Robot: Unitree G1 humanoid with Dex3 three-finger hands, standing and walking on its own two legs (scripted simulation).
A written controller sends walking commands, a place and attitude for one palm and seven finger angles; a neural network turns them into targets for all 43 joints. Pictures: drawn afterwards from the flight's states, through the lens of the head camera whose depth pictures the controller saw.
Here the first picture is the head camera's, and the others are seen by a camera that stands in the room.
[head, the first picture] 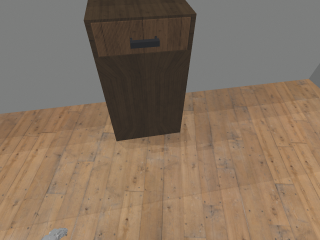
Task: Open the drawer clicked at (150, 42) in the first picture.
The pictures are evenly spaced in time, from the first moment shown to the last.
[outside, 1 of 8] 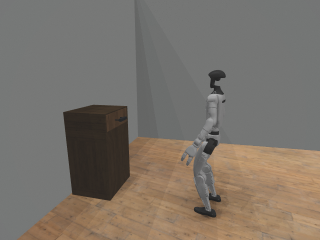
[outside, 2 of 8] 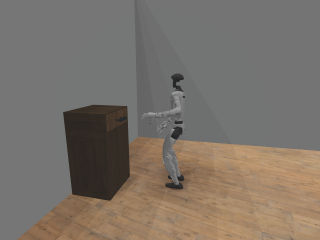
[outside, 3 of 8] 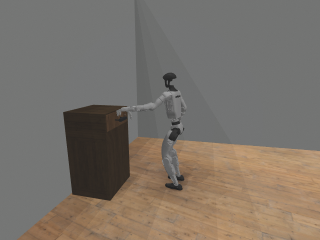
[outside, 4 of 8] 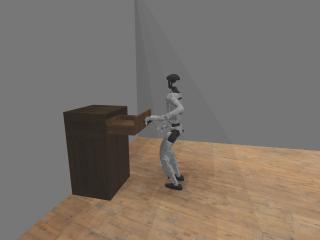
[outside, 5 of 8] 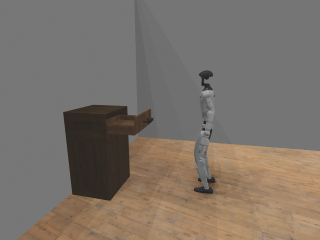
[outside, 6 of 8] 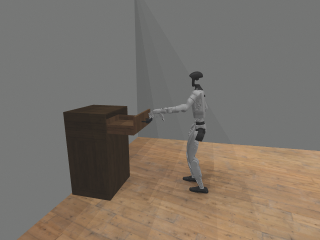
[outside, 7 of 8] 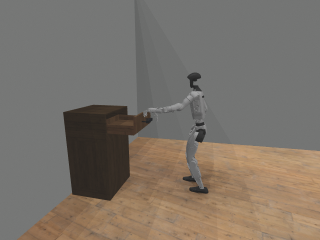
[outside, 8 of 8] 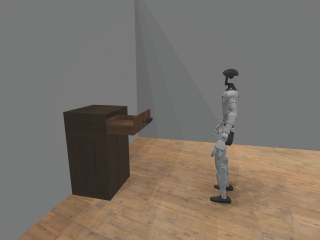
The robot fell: no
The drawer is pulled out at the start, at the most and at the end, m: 0.00 0.30 0.29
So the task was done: yes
